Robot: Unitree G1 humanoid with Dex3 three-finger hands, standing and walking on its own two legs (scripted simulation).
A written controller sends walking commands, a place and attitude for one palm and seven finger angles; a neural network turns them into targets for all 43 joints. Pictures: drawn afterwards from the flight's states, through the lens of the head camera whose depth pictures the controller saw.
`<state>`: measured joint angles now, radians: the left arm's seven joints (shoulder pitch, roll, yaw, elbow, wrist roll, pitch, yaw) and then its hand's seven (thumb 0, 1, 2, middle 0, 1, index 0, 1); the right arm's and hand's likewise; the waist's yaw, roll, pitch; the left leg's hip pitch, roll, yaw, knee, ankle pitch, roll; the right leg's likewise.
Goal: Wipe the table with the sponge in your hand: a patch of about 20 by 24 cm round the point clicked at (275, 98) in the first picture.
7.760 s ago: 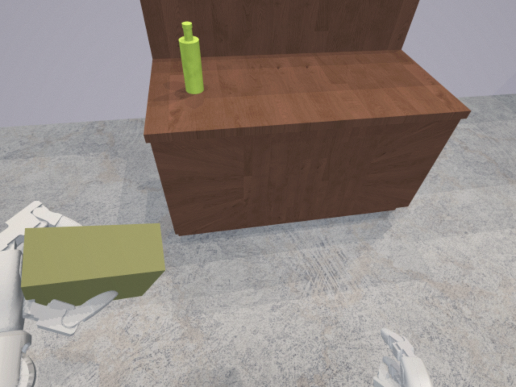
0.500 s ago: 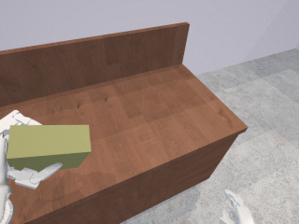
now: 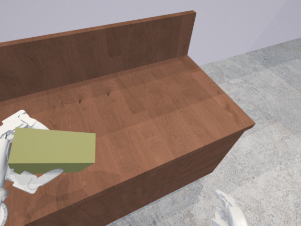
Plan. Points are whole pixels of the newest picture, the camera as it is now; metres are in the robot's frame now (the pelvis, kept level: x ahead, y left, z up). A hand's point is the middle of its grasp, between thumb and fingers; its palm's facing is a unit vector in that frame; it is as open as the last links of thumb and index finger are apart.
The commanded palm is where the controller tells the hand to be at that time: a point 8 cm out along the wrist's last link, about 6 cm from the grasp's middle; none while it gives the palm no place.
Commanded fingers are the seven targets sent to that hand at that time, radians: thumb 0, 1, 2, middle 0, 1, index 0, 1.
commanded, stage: come to a stop and stand still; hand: left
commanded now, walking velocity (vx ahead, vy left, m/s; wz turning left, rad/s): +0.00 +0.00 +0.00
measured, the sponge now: (65, 154) +0.23 +0.20 +0.13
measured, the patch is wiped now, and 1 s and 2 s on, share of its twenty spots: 0.00 0.00 0.00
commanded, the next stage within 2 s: look again from close up in 0.50 s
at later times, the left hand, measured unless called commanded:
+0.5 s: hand (5, 161) +0.19 +0.28 +0.16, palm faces +0.36 -0.84 -0.41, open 10.0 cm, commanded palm +0.14 +0.31 +0.18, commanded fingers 0.00 0.10 1.30 -1.20 -1.60 -1.20 -1.60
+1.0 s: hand (2, 143) +0.22 +0.29 +0.18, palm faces +0.34 -0.77 -0.53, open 10.0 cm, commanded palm +0.15 +0.31 +0.18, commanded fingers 0.00 0.10 1.30 -1.20 -1.60 -1.20 -1.60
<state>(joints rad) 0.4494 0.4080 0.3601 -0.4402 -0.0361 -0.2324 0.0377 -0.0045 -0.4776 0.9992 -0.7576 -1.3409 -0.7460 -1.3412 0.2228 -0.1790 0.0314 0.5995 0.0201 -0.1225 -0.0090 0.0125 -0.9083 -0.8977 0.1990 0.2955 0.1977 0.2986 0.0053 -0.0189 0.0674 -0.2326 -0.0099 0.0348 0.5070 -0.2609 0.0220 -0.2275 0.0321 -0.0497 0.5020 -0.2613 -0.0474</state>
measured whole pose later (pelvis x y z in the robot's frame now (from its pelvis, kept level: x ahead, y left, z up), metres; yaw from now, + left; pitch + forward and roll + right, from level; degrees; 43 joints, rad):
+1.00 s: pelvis -0.02 +0.02 +0.00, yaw +2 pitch +0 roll -1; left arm 0.23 0.51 0.34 -0.37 0.03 -0.20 0.01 0.00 -0.48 1.00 -0.76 -1.34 -0.75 -1.34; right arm 0.24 -0.23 0.05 0.55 0.00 -0.16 -0.06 0.01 -0.91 -0.90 0.20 0.30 0.20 0.30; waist 0.06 -0.02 0.06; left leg -0.26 -0.04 0.01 0.47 -0.21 0.06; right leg -0.22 0.01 -0.06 0.44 -0.21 -0.02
